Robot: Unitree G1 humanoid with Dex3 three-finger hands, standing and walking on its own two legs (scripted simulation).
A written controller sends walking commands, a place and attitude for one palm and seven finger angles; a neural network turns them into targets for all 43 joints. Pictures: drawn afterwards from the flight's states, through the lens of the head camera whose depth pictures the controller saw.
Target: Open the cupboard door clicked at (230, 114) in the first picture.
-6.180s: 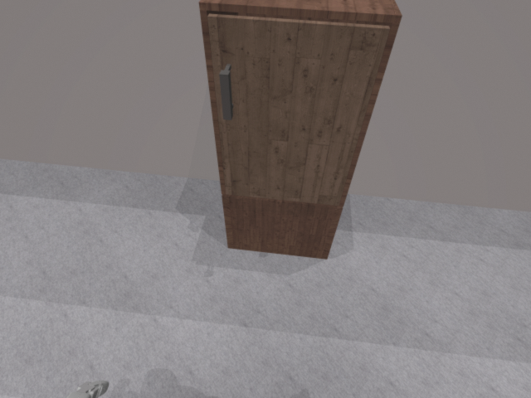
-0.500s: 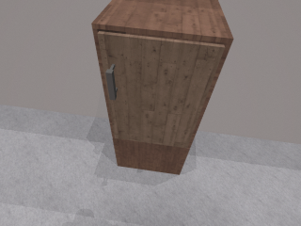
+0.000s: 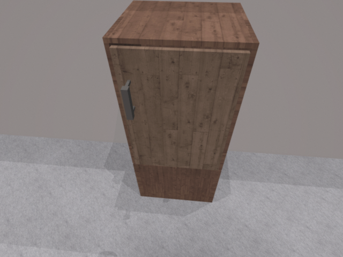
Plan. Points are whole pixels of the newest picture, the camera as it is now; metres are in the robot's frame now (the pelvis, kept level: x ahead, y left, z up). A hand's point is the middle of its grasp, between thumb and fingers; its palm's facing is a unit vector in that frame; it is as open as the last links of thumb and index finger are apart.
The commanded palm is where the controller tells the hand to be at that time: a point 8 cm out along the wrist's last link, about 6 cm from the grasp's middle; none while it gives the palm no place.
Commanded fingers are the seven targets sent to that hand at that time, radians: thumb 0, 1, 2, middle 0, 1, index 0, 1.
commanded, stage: look again from close up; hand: left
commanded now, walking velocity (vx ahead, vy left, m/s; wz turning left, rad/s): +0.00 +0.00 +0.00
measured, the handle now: (129, 100) +0.59 +0.18 +0.04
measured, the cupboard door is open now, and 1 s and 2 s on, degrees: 0 0 0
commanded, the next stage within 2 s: come to a stop and stand still in 0.06 s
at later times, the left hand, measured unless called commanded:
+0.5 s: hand out of the picture -0.02 +0.17 -0.17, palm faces +0.04 -0.98 -0.20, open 7.3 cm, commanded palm none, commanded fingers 0.00 0.90 0.90 -0.20 -0.30 -0.20 -0.30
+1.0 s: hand out of the picture -0.03 +0.15 -0.17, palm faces +0.05 -0.99 -0.16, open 7.3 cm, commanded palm none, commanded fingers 0.00 0.90 0.90 -0.20 -0.30 -0.20 -0.30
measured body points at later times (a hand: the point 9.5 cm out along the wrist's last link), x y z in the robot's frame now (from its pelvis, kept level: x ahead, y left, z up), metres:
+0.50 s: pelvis -0.02 +0.00 +0.00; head -0.04 -0.01 +0.45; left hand -0.02 +0.22 -0.16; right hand -0.01 -0.22 -0.16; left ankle -0.01 +0.09 -0.74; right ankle +0.04 -0.11 -0.74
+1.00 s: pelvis -0.02 -0.01 +0.00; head -0.02 -0.01 +0.45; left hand -0.03 +0.20 -0.16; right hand -0.04 -0.22 -0.16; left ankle -0.01 +0.09 -0.74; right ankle +0.04 -0.11 -0.74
